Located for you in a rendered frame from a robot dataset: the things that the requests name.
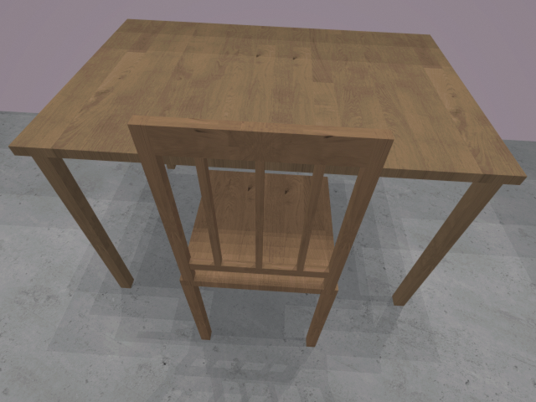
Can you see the table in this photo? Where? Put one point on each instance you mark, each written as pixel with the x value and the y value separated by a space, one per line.
pixel 305 76

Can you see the chair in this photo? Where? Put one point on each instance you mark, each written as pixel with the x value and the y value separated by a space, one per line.
pixel 260 231

